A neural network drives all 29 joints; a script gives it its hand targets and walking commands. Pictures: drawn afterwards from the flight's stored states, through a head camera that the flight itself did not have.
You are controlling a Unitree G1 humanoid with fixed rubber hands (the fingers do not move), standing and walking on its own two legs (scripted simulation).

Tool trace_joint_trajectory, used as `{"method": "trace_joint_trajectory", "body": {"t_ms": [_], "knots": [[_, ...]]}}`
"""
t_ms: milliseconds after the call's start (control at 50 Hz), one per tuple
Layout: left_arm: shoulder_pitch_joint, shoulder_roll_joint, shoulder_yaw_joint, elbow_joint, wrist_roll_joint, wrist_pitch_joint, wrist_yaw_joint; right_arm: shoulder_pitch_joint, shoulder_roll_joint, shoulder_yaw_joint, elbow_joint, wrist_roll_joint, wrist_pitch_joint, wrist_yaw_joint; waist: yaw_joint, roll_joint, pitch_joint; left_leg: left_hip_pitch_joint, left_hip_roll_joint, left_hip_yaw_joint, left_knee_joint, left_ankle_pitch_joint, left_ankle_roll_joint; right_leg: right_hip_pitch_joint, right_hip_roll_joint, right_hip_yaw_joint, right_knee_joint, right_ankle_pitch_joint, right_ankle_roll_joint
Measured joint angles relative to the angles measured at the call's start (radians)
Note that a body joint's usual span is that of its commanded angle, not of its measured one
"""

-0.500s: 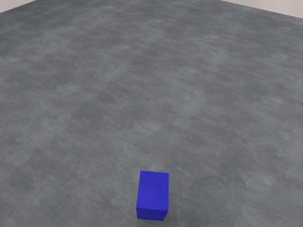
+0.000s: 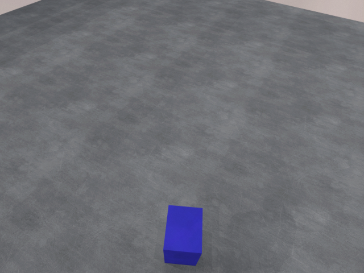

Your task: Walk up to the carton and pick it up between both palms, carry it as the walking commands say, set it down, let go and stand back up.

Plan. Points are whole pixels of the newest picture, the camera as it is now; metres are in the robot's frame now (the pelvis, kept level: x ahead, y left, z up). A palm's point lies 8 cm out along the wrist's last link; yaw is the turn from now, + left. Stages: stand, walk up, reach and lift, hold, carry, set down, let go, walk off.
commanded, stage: walk up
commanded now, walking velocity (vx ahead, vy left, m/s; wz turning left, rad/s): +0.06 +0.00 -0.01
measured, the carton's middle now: (182, 236) +0.35 -0.02 -0.63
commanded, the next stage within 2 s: none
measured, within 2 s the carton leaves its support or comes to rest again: neither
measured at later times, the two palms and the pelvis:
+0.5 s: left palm out of the picture -0.02 +0.21 -0.15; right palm out of the picture +0.00 -0.22 -0.15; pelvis +0.00 +0.00 +0.00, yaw +0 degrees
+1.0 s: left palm out of the picture -0.02 +0.21 -0.15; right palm out of the picture +0.00 -0.22 -0.15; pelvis +0.00 +0.00 +0.00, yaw +0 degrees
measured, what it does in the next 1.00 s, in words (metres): stands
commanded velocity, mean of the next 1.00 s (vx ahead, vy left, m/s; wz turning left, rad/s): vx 0.07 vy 0.00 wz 0.00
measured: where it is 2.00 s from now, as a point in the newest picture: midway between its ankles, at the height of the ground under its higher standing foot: outside the picture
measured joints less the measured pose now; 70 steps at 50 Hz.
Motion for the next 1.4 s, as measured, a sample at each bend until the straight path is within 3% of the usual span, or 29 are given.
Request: {"method": "trace_joint_trajectory", "body": {"t_ms": [1400], "knots": [[0.000, 0.000, 0.000, 0.000, 0.000, 0.000, 0.000, 0.000, 0.000, 0.000, 0.000, 0.000, 0.000, 0.000, 0.000, 0.002, -0.007, 0.000, 0.000, 0.000, 0.000, 0.000, 0.000, 0.000, 0.000, 0.000, 0.000, 0.000, 0.000]]}}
